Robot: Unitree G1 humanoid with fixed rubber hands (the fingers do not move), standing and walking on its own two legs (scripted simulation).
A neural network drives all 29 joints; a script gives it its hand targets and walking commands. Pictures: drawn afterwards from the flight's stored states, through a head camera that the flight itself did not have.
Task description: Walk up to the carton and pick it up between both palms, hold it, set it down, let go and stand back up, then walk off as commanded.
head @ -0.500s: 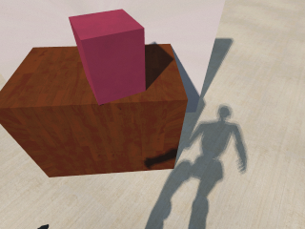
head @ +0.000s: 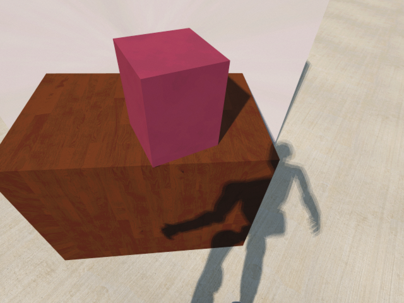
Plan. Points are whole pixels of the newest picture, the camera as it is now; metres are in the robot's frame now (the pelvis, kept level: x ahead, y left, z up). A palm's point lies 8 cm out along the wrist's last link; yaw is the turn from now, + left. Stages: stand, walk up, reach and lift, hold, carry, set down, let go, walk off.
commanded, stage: walk up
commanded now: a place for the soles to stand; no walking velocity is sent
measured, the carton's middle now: (171, 97) +0.69 +0.07 +0.04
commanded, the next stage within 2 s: none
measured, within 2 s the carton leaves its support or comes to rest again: neither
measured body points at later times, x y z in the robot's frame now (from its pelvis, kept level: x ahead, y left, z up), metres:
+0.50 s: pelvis +0.18 +0.01 +0.00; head +0.19 -0.01 +0.45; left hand +0.25 +0.35 -0.07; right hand +0.26 -0.32 -0.11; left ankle +0.26 +0.20 -0.68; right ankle +0.18 -0.10 -0.75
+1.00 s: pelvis +0.26 +0.07 -0.02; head +0.29 +0.07 +0.42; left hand +0.28 +0.41 -0.13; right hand +0.41 -0.25 -0.11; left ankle +0.33 +0.17 -0.75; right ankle +0.26 -0.07 -0.74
